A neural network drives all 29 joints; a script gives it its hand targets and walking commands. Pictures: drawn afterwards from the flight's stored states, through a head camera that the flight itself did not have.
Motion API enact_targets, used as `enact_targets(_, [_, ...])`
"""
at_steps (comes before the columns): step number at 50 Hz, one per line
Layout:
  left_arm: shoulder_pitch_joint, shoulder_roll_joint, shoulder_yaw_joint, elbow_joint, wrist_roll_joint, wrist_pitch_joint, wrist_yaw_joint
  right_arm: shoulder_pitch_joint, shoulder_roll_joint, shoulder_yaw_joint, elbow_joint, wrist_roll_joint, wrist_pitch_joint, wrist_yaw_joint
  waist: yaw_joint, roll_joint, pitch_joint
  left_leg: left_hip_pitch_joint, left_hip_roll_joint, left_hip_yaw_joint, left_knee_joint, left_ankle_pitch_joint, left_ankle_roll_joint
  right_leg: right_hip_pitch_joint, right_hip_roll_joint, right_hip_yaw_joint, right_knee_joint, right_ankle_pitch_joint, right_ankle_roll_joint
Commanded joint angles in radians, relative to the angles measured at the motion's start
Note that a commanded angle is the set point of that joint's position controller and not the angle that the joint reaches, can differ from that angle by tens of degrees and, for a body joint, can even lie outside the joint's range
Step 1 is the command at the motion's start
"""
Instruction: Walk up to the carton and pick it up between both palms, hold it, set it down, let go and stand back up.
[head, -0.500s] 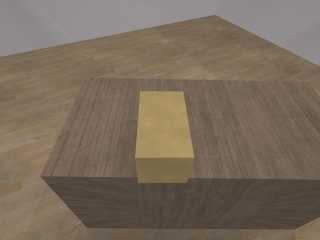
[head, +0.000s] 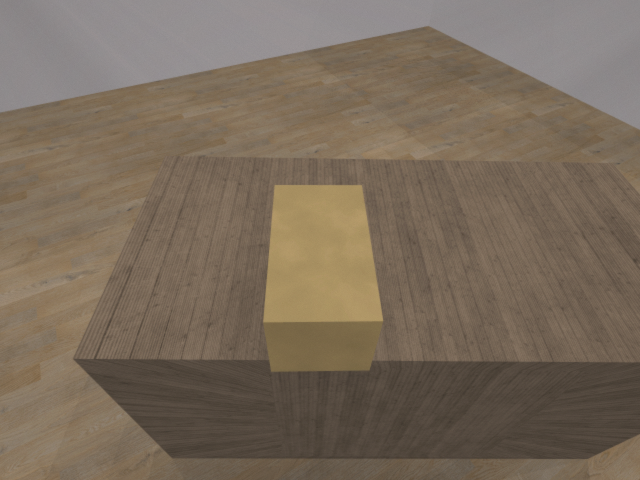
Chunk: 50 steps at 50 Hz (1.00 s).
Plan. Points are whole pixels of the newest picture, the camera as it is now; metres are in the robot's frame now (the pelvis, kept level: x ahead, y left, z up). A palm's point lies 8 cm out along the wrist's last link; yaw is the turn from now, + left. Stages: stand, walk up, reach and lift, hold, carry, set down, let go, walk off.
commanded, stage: stand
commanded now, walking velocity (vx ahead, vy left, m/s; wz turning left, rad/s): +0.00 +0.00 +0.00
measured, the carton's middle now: (319, 272) +0.45 +0.00 -0.06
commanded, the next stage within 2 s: none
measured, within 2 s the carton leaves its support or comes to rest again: neither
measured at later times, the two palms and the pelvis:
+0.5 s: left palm out of the picture +0.04 +0.25 -0.12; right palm out of the picture +0.03 -0.26 -0.12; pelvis +0.00 +0.00 +0.00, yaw +0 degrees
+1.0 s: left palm out of the picture +0.02 +0.25 -0.13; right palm out of the picture +0.02 -0.26 -0.12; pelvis +0.01 -0.01 +0.00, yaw +0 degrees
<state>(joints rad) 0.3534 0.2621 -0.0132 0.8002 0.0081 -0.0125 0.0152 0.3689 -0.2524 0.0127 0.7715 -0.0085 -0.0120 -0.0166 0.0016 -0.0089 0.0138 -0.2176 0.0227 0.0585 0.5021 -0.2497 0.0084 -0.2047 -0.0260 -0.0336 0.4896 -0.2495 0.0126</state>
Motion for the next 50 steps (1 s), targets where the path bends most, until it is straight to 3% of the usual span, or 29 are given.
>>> enact_targets(1, [0.033,0.116,0.029,-0.045,-0.001,-0.011,0.005,0.038,-0.122,-0.033,-0.045,0.000,-0.013,-0.005,-0.001,0.008,0.045,-0.022,0.077,-0.122,-0.112,0.037,0.018,-0.037,-0.069,0.103,-0.102,0.039,-0.029])
enact_targets(50, [0.051,0.091,0.033,0.082,-0.007,-0.009,0.017,0.062,-0.097,-0.036,0.094,0.003,-0.010,-0.019,0.000,0.008,0.057,0.016,0.082,-0.113,-0.147,0.069,0.008,-0.019,-0.071,0.106,-0.141,0.071,-0.026])
